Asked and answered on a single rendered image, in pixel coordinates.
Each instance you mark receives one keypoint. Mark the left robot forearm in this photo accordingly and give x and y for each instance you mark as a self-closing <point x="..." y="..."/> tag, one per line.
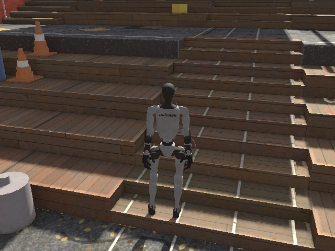
<point x="147" y="143"/>

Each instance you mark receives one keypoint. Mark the robot right foot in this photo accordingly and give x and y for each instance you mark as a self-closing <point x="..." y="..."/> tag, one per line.
<point x="176" y="213"/>

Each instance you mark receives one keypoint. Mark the robot right hand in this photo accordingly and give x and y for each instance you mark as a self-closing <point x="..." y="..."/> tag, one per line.
<point x="189" y="162"/>

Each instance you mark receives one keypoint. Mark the robot left hand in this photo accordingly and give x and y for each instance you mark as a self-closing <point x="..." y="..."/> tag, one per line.
<point x="145" y="162"/>

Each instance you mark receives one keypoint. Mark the right robot shin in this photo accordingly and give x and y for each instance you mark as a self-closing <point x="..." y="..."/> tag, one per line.
<point x="177" y="193"/>

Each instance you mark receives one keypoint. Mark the right robot upper arm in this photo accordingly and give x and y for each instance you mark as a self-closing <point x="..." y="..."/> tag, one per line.
<point x="185" y="120"/>

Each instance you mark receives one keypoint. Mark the left robot upper arm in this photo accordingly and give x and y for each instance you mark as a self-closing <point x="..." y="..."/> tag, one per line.
<point x="150" y="119"/>

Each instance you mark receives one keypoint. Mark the right robot forearm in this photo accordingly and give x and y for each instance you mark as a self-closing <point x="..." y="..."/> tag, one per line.
<point x="187" y="143"/>

